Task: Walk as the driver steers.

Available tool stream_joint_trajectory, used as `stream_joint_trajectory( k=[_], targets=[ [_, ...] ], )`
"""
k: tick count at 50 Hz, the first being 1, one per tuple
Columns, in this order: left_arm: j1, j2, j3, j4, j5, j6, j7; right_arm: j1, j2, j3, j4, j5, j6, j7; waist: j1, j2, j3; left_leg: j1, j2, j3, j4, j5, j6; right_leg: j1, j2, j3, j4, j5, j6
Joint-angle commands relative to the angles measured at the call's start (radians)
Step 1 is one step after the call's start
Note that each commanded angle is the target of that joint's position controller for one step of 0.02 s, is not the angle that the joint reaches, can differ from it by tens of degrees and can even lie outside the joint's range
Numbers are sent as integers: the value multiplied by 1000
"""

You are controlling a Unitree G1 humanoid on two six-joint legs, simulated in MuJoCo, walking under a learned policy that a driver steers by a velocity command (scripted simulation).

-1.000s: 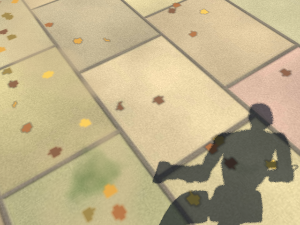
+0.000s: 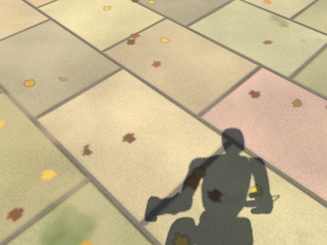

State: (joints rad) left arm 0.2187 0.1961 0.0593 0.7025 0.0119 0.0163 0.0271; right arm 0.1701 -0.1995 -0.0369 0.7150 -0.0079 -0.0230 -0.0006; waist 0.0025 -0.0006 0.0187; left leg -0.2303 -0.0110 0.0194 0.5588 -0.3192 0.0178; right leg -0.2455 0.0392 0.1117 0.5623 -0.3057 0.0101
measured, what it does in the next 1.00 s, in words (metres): walks ahead: right foot, then left foot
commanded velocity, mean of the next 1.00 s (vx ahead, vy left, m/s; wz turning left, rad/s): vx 0.74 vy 0.00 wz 0.00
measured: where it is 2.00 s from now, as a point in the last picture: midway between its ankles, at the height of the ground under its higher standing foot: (177, 82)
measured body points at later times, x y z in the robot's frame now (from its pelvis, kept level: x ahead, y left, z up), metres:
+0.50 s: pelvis +0.15 -0.08 +0.00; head +0.15 -0.09 +0.45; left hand +0.19 +0.19 -0.11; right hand +0.27 -0.34 -0.11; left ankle +0.11 +0.07 -0.65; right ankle +0.12 -0.17 -0.73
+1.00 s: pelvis +0.55 -0.03 +0.00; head +0.57 -0.03 +0.45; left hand +0.64 +0.23 -0.12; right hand +0.58 -0.31 -0.13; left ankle +0.56 +0.04 -0.73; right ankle +0.47 -0.18 -0.63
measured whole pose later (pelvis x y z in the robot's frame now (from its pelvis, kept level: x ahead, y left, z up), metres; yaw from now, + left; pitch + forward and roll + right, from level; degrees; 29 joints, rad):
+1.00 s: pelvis +0.55 -0.03 +0.00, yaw +0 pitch +1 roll +1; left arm 0.26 0.27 0.03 0.82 0.03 -0.08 -0.03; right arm 0.35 -0.28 -0.06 0.87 -0.04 -0.07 0.02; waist -0.01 -0.03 0.02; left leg -0.26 -0.08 0.10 0.48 -0.25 0.09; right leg -0.48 -0.06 0.05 1.27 -0.24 -0.10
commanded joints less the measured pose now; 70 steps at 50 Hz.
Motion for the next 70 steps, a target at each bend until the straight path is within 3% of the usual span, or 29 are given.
stream_joint_trajectory(
  k=[1,3,5,7,12,13,15,17,18,19,20,22,30,36,40,41,42,43,44,46,49,54,61,64,65,66,67,68,70],
  targets=[
    [-11,97,28,-66,0,-13,7,-26,-91,-25,-65,1,-17,-2,0,0,-52,-1,69,-76,-99,180,27,29,-58,56,-70,233,-24],
    [41,104,36,-50,-12,-11,6,45,-137,-44,-38,15,-7,-6,-11,53,-60,12,69,-118,-154,-302,75,-40,10,-22,-8,-207,-43],
    [-32,95,32,-93,-45,-45,-7,150,-213,-64,-6,35,-16,-14,-45,184,76,38,296,-469,-361,-720,218,-298,8,-114,194,-249,-48],
    [-146,123,36,-131,-61,-85,-16,181,-238,-72,10,27,-44,-23,-81,152,169,69,435,-663,-455,-605,290,-508,-93,-43,400,-205,-64],
    [-85,76,20,-96,-33,-120,-42,92,-212,-61,-11,38,-58,-6,-31,133,24,43,238,-269,-427,-216,167,-307,-109,-125,221,-32,-53],
    [-95,77,16,-98,50,-86,-82,106,-229,-70,13,-34,-46,14,-29,128,19,-28,162,-165,-428,-222,149,-178,-49,-190,114,-46,-41],
    [-29,87,23,-77,30,-62,-93,113,-237,-80,27,-23,-36,27,-3,151,18,-106,171,-135,-389,-242,152,10,-14,-251,11,51,-37],
    [169,130,40,-12,25,-67,-73,92,-207,-71,26,-18,-36,28,99,47,-10,-261,146,-98,-199,-207,137,285,7,-256,-27,41,-50],
    [383,193,60,45,37,-82,-56,34,-148,-51,5,-35,-39,28,219,-131,-77,-392,59,-5,174,-114,114,472,-105,-98,-91,-115,-67],
    [474,323,71,35,61,-99,-43,-43,-23,-16,-85,-20,-53,23,238,-407,-115,-624,-63,-26,561,-268,91,494,-382,449,-337,-598,-129],
    [334,305,64,3,56,-92,-35,-22,-74,-26,-103,-14,-55,23,153,-253,-54,-751,-51,-161,710,-151,113,390,-443,734,-447,-750,-203],
    [186,226,40,-13,26,-97,-43,6,-148,-37,-76,-30,-53,42,47,-55,4,-704,83,-116,679,52,91,261,-378,465,-379,-511,-182],
    [274,160,12,78,1,-131,-43,-152,-128,-20,-105,-32,-11,73,34,-45,114,-664,121,-8,394,284,-4,175,-228,70,-542,-45,-200],
    [308,183,10,145,-2,-139,-36,-303,-110,0,-154,-21,-18,79,51,-48,154,-482,85,81,83,361,68,293,-251,-77,-605,374,-190],
    [301,278,26,193,26,-115,-17,-35,-179,-29,-87,-25,-16,35,-95,-151,-65,-83,-76,141,61,116,146,403,-272,-155,-135,1263,-146],
    [256,290,31,188,28,-103,-10,215,-214,-48,-8,-26,-20,18,-215,-126,-181,203,-68,119,26,116,164,278,-241,-182,156,1195,-130],
    [296,196,7,159,10,-105,-19,358,-309,-76,30,-58,-24,1,-224,13,-321,541,140,-138,23,-217,199,-45,-158,-179,544,798,-124],
    [330,94,-16,124,-21,-127,-40,362,-369,-91,42,-51,-31,11,-134,321,-454,687,378,-760,-214,-587,268,-343,44,-67,869,-87,-97],
    [230,161,-3,112,-15,-134,-35,272,-319,-86,37,-41,-32,21,-133,192,-338,611,357,-836,-322,-533,255,-482,8,26,951,-55,-132],
    [85,154,-13,83,-2,-141,-38,208,-204,-60,67,-39,-51,22,-84,-29,-84,292,298,-503,-300,-150,218,-465,-103,-9,839,71,-138],
    [113,101,-30,74,36,-94,-70,157,-133,-32,103,-25,-71,16,31,59,-13,32,217,-352,-409,-198,193,-371,-160,-18,721,70,-103],
    [-169,113,-46,-24,34,-79,-84,251,-147,-30,147,1,-102,26,-1,14,157,-26,147,-152,-548,62,199,-521,-201,-114,402,290,-50],
    [-311,120,-58,-56,19,-95,-85,352,-225,-31,207,11,-112,11,-28,42,107,287,170,12,-521,880,140,-267,-61,-245,-20,474,-124],
    [3,211,-17,30,20,-90,-51,337,-294,-44,228,-31,-70,-20,131,136,-115,385,213,30,-40,1311,107,51,46,-239,2,185,-170],
    [217,253,5,95,26,-88,-34,298,-287,-44,219,-37,-59,-26,235,123,-206,255,184,45,257,1164,101,287,-2,-195,-14,141,-194],
    [333,345,35,117,53,-86,-16,338,-165,-18,181,-22,-64,-10,208,-45,-331,-56,87,45,664,652,98,569,-248,106,6,-191,-242],
    [290,375,49,112,52,-88,-30,429,-80,4,147,34,-83,10,104,-321,-477,-381,-81,-82,972,-132,78,745,-470,713,-221,-413,-352],
    [189,286,42,108,41,-90,-41,285,-172,-13,135,28,-84,-6,112,-126,-332,-492,6,-133,980,-33,114,649,-403,632,-281,-385,-291],
    [98,175,18,134,43,-113,-45,163,-154,-7,120,18,-82,1,56,62,-80,-444,89,-121,833,91,117,302,-337,308,-328,-100,-215]
  ],
)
